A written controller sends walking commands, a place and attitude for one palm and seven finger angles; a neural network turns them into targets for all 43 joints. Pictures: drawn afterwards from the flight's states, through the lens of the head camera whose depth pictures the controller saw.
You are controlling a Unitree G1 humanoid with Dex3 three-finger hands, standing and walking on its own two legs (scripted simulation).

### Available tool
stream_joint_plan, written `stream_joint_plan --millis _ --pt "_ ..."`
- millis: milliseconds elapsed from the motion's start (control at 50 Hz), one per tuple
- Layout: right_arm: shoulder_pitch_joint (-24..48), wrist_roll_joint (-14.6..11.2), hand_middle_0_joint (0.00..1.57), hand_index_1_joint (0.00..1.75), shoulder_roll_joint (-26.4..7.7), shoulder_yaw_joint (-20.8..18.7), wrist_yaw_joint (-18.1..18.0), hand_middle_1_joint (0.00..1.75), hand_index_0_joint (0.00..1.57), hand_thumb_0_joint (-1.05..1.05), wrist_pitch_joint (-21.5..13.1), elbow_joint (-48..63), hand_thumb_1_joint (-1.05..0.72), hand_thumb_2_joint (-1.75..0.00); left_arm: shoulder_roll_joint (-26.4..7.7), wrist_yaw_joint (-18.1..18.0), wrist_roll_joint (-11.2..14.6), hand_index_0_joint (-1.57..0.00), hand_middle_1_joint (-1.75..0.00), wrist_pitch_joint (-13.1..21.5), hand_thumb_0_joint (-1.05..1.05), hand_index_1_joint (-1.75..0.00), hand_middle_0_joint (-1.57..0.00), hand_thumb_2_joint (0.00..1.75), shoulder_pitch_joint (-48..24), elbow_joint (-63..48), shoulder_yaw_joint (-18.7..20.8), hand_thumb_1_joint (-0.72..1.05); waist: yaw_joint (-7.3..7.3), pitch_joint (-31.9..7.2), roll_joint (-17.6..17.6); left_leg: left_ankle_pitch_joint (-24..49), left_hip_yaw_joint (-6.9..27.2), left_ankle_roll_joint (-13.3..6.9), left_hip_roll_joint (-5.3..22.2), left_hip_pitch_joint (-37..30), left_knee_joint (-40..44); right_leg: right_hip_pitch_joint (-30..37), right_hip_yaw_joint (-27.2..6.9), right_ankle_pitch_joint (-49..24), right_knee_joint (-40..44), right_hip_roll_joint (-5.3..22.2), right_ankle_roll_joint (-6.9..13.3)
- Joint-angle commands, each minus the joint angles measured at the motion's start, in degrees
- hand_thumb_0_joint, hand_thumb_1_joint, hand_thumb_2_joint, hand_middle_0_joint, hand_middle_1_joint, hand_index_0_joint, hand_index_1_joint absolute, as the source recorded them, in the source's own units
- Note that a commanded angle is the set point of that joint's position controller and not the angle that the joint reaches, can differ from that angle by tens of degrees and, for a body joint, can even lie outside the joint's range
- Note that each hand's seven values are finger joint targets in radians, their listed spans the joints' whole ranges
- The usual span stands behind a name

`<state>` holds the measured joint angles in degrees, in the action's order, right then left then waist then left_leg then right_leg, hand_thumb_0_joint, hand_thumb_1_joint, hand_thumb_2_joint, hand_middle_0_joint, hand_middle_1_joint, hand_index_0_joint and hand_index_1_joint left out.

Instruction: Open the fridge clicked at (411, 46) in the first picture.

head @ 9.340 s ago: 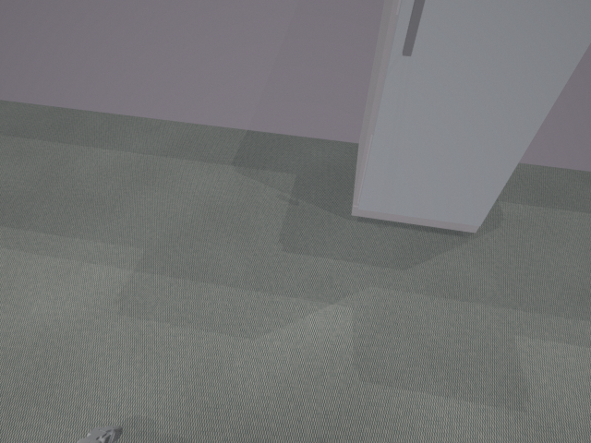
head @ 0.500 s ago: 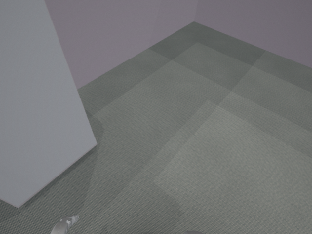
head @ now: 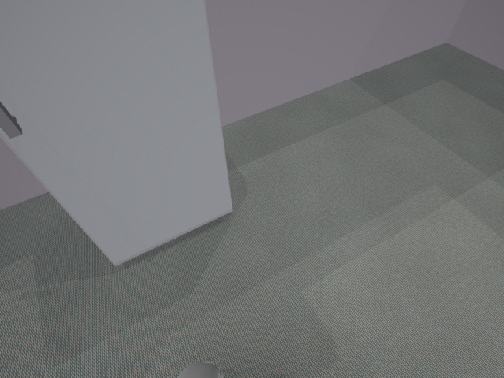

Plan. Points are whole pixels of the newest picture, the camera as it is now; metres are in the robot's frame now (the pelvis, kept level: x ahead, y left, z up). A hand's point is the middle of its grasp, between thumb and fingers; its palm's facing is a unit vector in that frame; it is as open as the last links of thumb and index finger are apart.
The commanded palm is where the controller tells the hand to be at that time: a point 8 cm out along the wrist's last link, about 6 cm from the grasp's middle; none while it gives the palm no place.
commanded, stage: turn to face it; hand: left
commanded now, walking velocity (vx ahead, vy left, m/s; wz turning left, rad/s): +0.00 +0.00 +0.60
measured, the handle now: out of the picture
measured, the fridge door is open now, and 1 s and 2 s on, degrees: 0 0 0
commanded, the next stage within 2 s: take the last steps up to it in 0.82 s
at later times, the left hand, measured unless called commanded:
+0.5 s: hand out of the picture +0.05 +0.30 -0.15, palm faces +0.28 -0.93 -0.25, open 7.4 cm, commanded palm none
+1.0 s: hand out of the picture -0.05 +0.18 -0.14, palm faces +0.46 -0.84 -0.27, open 7.4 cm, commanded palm none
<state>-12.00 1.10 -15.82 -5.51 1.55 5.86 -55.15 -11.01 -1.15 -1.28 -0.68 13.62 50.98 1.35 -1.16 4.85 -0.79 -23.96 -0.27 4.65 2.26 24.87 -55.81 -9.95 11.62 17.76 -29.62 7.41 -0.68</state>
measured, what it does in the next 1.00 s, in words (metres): steps on the spot, turning left: left foot, then right foot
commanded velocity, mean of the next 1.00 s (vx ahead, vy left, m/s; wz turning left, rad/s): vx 0.03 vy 0.00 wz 0.39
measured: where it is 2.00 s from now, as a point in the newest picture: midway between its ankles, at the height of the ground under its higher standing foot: outside the picture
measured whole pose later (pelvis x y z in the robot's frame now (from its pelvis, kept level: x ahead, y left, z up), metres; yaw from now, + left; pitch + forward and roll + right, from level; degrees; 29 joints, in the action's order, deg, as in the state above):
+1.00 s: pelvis -0.03 -0.02 +0.00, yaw +27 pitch -2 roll +2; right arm -16.7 1.6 -14.4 -5.4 0.4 4.8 -58.0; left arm -8.7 -1.4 -0.6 -0.4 14.0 54.1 1.3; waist -1.7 1.8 -3.1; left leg -19.0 4.1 3.0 -0.3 26.4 -64.7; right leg -10.9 6.2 13.7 -26.6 2.2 2.4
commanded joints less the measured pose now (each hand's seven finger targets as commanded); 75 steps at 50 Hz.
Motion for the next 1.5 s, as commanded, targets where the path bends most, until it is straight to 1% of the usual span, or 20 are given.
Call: stream_joint_plan --millis 0,60,80,100,120,260,560,680,720,740,760,780,880,1080,1200,1220,1240,1260,1320,1480 --pt "6.2 -0.6 0.2 0.3 -1.8 0.8 0.3 0.3 0.2 0.0 -3.0 7.2 -0.9 -0.9 -14.4 -0.8 -0.5 -0.2 -0.3 0.5 0.0 -0.3 -0.2 0.9 3.0 -2.6 4.3 0.9 3.91 -4.8 14.8 -1.4 -5.1 -0.9 -1.5 -0.7 10.9 5.8 -7.2 -31.7 5.0 13.4 7.2" --pt "1.0 -0.4 0.2 0.3 -3.6 0.6 0.1 0.3 0.2 0.0 -4.0 6.4 -0.9 -0.9 -14.5 -0.6 0.1 -0.2 -0.3 0.0 0.0 -0.3 -0.2 0.9 1.8 -2.2 4.7 0.9 0.82 -8.9 11.1 9.7 -5.7 -2.1 -2.0 -11.7 27.5 3.9 -2.8 -29.2 -4.5 12.2 3.0" --pt "-3.0 -0.2 0.2 0.3 -7.7 -0.4 0.0 0.3 0.2 0.0 -4.7 5.4 -0.9 -0.9 -13.0 -0.4 0.6 -0.2 -0.3 -0.2 0.0 -0.3 -0.2 0.9 2.0 -2.8 4.4 0.9 -1.63 -12.1 1.9 20.5 0.2 -3.9 2.6 -23.2 33.1 -4.7 -1.0 -20.6 -15.4 10.0 -0.1" --pt "-6.9 -0.1 0.2 0.3 -14.6 -2.2 -0.4 0.3 0.2 0.0 -5.3 5.1 -0.9 -0.9 -8.6 0.1 1.1 -0.2 -0.3 -0.3 0.0 -0.3 -0.2 0.9 0.6 -5.2 3.3 0.9 -3.87 -13.5 -17.9 47.1 22.5 -11.2 19.3 -31.9 34.0 -23.0 -0.9 17.2 -28.7 1.0 -5.0" --pt "-10.1 -0.6 0.2 0.3 -16.2 -2.3 -0.9 0.3 0.2 0.0 -4.7 3.5 -0.9 -0.9 -8.9 -0.3 0.5 -0.2 -0.3 -1.0 0.0 -0.3 -0.2 0.9 -2.7 -6.3 2.8 0.9 -4.81 -14.9 -14.3 56.7 23.1 -16.1 22.7 -30.5 32.5 -24.2 -7.7 22.2 -34.7 0.3 -4.5" --pt "0.4 -0.2 0.2 0.3 -8.9 0.2 -2.2 0.3 0.2 0.0 -5.5 6.7 -0.9 -0.9 -9.6 0.3 0.4 -0.2 -0.3 -1.1 0.0 -0.3 -0.2 0.9 -2.0 -2.3 3.6 0.9 0.39 -7.6 -6.1 42.7 12.6 -12.2 10.2 -20.2 35.2 -21.8 -11.2 4.2 -38.4 -0.5 -5.4" --pt "-5.4 0.5 0.2 0.3 -7.6 -0.4 -2.3 0.3 0.2 0.0 -4.7 4.8 -0.9 -0.9 -7.7 -0.6 0.8 -0.2 -0.3 -1.1 0.0 -0.3 -0.2 0.9 -9.6 -5.1 2.9 0.9 -1.77 -5.4 -6.1 27.5 26.2 -15.5 9.6 -17.3 37.8 -17.4 -12.9 7.5 -21.9 -4.4 -4.8" --pt "-3.6 0.3 0.2 0.3 -6.6 -0.3 -2.1 0.3 0.2 0.0 -4.3 4.3 -0.9 -0.9 -6.9 -1.1 1.4 -0.2 -0.3 -0.3 0.0 -0.3 -0.2 0.9 -2.6 -3.2 2.6 0.9 1.16 -7.9 -7.3 27.3 26.2 -13.1 6.2 -9.8 34.5 -1.2 -11.8 0.3 -2.2 -7.3 -2.7" --pt "-4.3 -0.6 0.2 0.3 -3.4 0.1 -1.7 0.3 0.2 0.0 -4.2 4.1 -0.9 -0.9 -9.9 -1.5 1.0 -0.2 -0.3 0.7 0.0 -0.3 -0.2 0.9 0.4 -2.2 3.2 0.9 2.27 -9.3 1.1 15.1 20.9 -8.0 1.1 0.2 27.5 12.0 -17.5 -5.0 12.0 -0.5 -0.9" --pt "-5.1 -1.0 0.2 0.3 -0.2 0.7 -1.6 0.3 0.2 0.0 -4.4 5.0 -0.9 -0.9 -15.0 -1.8 0.0 -0.2 -0.3 1.3 0.0 -0.3 -0.2 0.9 0.8 -2.5 4.2 0.9 2.61 -8.9 16.0 -0.5 9.4 -3.5 -6.9 9.7 15.0 15.8 -32.7 -6.6 15.7 14.0 4.6" --pt "-3.3 -0.2 0.2 0.3 -3.0 -0.3 -1.9 0.3 0.2 0.0 -4.0 5.5 -0.9 -0.9 -15.3 -1.7 0.2 -0.2 -0.3 0.8 0.0 -0.3 -0.2 0.9 0.2 -3.3 4.0 0.9 2.95 -6.7 12.9 -8.6 7.2 -3.0 -6.9 7.1 3.6 4.4 -34.3 -11.8 15.6 20.3 9.9" --pt "-4.1 0.2 0.2 0.3 -3.0 -0.5 -1.7 0.3 0.2 0.0 -3.2 4.5 -0.9 -0.9 -13.0 -1.7 0.4 -0.2 -0.3 0.6 0.0 -0.3 -0.2 0.9 -3.0 -4.1 3.7 0.9 1.01 -4.7 7.0 -5.6 8.4 -3.1 -5.6 5.5 -4.1 -1.8 -29.5 -7.1 16.2 17.0 10.9" --pt "-7.0 0.3 0.2 0.3 -1.4 -0.4 -1.0 0.3 0.2 0.0 -1.9 0.7 -0.9 -0.9 -8.3 -1.1 0.6 -0.2 -0.3 1.3 0.0 -0.3 -0.2 0.9 -4.8 -2.9 2.6 0.9 -0.99 0.1 9.1 5.3 4.7 -1.6 -3.0 4.9 -13.7 -6.4 -17.1 -4.8 16.1 7.3 6.1" --pt "2.3 0.5 0.2 0.3 0.4 1.0 0.0 0.3 0.2 0.0 -4.1 2.0 -0.9 -0.9 -8.7 -0.3 -0.7 -0.2 -0.3 3.1 0.0 -0.3 -0.2 0.9 9.6 4.9 2.9 0.9 4.83 0.1 10.7 0.7 -1.3 -2.0 1.0 3.2 8.8 1.6 -23.0 15.1 22.2 10.3 8.1" --pt "-7.0 -0.3 0.2 0.3 2.5 2.3 -1.1 0.3 0.2 0.0 -7.0 -2.6 -0.9 -0.9 -7.7 0.3 0.2 -0.2 -0.3 2.4 0.0 -0.3 -0.2 0.9 8.5 8.3 2.8 0.9 0.73 -4.9 6.6 7.7 -6.2 -4.0 -2.0 -22.7 35.7 -7.7 -14.5 10.9 12.4 4.3 5.0" --pt "-10.4 -0.4 0.2 0.3 -0.2 1.8 -1.9 0.3 0.2 0.0 -7.6 -3.8 -0.9 -0.9 -5.5 0.6 0.6 -0.2 -0.3 2.3 0.0 -0.3 -0.2 0.9 7.9 8.1 2.2 0.9 -1.05 -6.0 -0.6 5.9 -1.0 -5.1 2.9 -31.4 38.1 -15.3 -11.4 10.6 5.0 1.5 2.7" --pt "-14.1 -0.1 0.2 0.3 -5.2 0.5 -2.3 0.3 0.2 0.0 -7.7 -4.5 -0.9 -0.9 -2.0 1.1 0.7 -0.2 -0.3 2.3 0.0 -0.3 -0.2 0.9 7.6 7.2 1.4 0.9 -2.98 -6.4 -15.1 -5.3 15.8 -9.1 15.1 -36.1 42.7 -26.0 -5.8 11.3 -9.4 -3.8 0.4" --pt "-16.5 0.2 0.2 0.3 -7.8 0.1 -2.6 0.3 0.2 0.0 -7.3 -4.3 -0.9 -0.9 -2.0 1.1 0.1 -0.2 -0.3 2.3 0.0 -0.3 -0.2 0.9 3.2 5.1 1.2 0.9 -4.73 -1.2 -15.7 -10.5 22.5 -13.4 21.5 -31.3 47.9 -31.1 -5.0 13.3 -18.7 -4.2 0.1" --pt "-10.5 0.3 0.2 0.3 -2.4 1.8 -3.0 0.3 0.2 0.0 -7.8 -4.0 -0.9 -0.9 -3.0 1.8 -0.7 -0.2 -0.3 1.5 0.0 -0.3 -0.2 0.9 0.8 6.5 2.0 0.9 -1.78 9.2 -9.9 -7.0 14.9 -12.6 17.2 -18.0 50.5 -30.6 -9.5 3.8 -29.3 -0.6 0.3" --pt "-14.3 -0.4 0.2 0.3 0.3 3.0 -3.7 0.3 0.2 0.0 -10.1 -6.0 -0.9 -0.9 -1.7 2.4 0.0 -0.2 -0.3 0.9 0.0 -0.3 -0.2 0.9 1.0 6.9 2.2 0.9 0.88 6.7 -5.5 26.9 2.7 -13.3 13.7 -22.9 46.8 -32.9 -8.9 -6.9 -32.7 -0.4 -1.4"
